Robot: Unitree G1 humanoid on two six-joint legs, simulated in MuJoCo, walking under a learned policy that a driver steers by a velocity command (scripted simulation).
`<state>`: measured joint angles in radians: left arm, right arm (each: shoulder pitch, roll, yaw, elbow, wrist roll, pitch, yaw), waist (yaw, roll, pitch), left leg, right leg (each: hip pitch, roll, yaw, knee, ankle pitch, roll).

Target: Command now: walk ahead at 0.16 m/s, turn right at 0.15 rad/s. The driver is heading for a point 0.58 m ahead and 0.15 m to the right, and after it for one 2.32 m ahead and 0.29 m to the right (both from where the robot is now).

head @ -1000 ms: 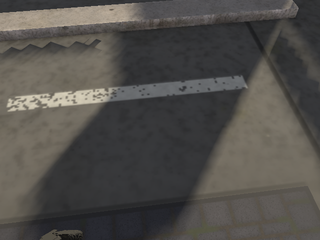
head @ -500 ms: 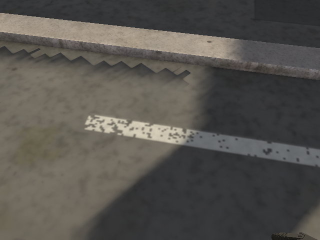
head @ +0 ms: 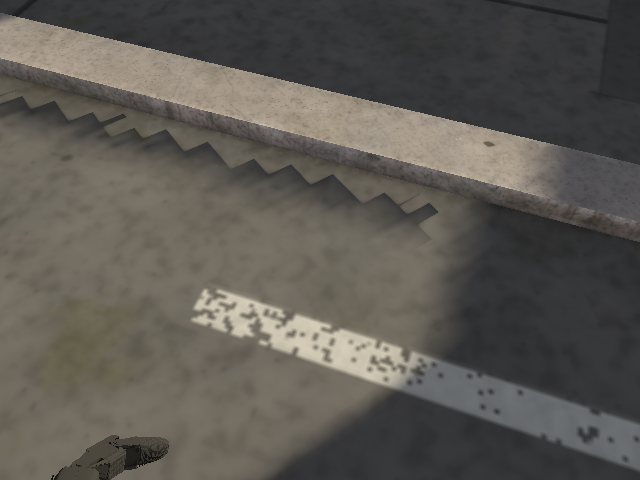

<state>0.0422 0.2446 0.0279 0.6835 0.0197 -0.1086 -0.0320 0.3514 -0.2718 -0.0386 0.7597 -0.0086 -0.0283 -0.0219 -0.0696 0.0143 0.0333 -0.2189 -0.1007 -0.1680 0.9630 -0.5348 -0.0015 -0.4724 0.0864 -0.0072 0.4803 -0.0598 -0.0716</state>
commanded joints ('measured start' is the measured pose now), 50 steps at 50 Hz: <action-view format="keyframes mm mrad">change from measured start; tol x16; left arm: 1 105 104 32 -57 -31 23 8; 50 211 178 64 -159 18 123 31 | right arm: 1 35 -159 -30 -79 -1 -7 1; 50 -257 -139 -57 -155 10 27 -12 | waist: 1 84 -64 -263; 22 69 -182 -127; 25 115 256 -102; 45 70 163 -115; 47 87 30 -139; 48 52 -332 -175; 50 134 -185 -162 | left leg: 1 -376 80 15 361 9 -72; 22 -85 46 60 -485 273 -34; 26 58 515 -338 -657 713 275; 31 20 317 -6 -633 627 193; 45 110 412 125 -522 720 202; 47 -80 333 221 -347 509 74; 48 -370 204 318 -52 -44 -39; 50 -405 178 148 176 -100 -65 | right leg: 1 577 -377 511 -94 409 -248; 8 266 -219 369 -174 285 -169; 15 190 -181 481 -202 -226 -127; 22 252 -175 584 -119 -73 -102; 26 -141 46 200 522 -572 98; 31 -155 -9 111 824 -346 178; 44 81 -109 -46 209 -316 127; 47 414 -112 36 -111 24 22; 48 598 -417 395 -73 457 -102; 50 404 -446 339 -123 326 -238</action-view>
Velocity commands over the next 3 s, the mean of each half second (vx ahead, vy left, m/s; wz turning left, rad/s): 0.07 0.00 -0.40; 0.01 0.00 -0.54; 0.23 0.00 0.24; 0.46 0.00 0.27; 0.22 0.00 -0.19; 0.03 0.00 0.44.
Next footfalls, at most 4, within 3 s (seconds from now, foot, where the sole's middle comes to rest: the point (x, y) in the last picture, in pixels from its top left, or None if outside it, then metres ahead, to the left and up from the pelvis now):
0.48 left None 0.16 0.12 -0.76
0.94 right None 0.01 -0.10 -0.76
1.60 left None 0.31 0.09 -0.76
2.12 right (385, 391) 0.62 -0.16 -0.76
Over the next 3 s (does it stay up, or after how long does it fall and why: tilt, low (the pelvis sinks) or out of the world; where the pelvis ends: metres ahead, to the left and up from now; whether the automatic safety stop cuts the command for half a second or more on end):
stays up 0.64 -0.05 0.01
